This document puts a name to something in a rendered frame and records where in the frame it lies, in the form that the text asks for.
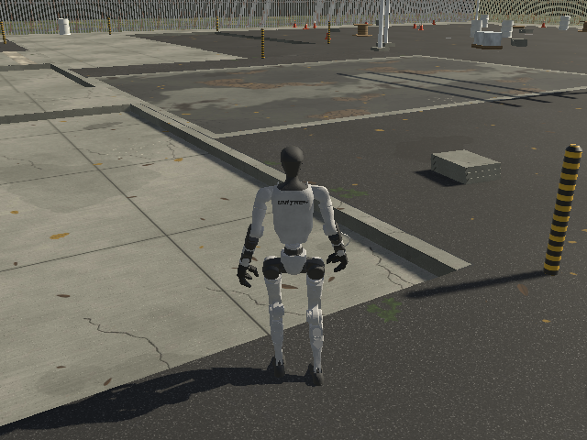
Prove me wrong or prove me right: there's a robot foot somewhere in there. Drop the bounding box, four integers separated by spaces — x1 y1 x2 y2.
309 361 324 386
272 354 286 378

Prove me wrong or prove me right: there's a robot left upper arm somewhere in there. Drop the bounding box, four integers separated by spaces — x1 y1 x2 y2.
249 186 273 238

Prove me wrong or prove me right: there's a left robot foot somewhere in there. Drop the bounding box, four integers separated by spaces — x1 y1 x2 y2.
272 354 286 378

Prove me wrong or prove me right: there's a right robot foot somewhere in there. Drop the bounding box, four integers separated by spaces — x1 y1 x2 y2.
309 361 324 386

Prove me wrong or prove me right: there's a robot right hand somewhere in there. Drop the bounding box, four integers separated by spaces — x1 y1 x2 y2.
327 253 348 272

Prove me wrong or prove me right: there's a robot right forearm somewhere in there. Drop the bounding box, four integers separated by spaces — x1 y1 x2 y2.
328 221 346 257

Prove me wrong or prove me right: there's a robot right upper arm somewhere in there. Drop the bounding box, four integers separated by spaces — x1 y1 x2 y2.
312 185 338 236

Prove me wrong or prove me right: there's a robot left forearm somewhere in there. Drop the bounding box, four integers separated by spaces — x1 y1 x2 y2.
239 224 259 267

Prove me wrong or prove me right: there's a robot left hand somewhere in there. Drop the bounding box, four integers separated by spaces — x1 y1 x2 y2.
237 263 259 288

